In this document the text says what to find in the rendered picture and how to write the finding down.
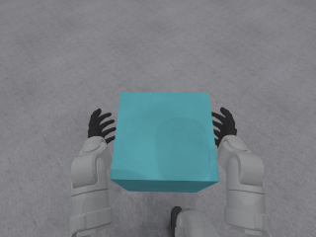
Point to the robot left forearm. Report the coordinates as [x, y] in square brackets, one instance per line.
[91, 211]

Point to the right robot thigh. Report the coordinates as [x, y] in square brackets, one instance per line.
[191, 223]

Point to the robot right hand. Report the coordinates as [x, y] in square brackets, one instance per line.
[226, 128]

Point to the robot left hand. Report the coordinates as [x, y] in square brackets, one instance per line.
[95, 128]

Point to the robot right shin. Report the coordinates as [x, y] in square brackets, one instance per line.
[185, 209]

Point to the robot right forearm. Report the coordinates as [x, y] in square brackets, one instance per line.
[245, 209]

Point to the carton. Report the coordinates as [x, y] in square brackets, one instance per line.
[164, 143]

